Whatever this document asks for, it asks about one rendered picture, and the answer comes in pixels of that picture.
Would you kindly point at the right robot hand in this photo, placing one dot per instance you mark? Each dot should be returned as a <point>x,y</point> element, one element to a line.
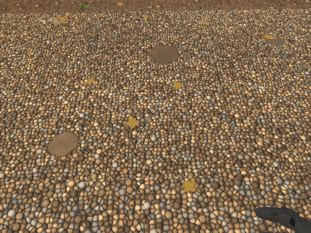
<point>286,217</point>

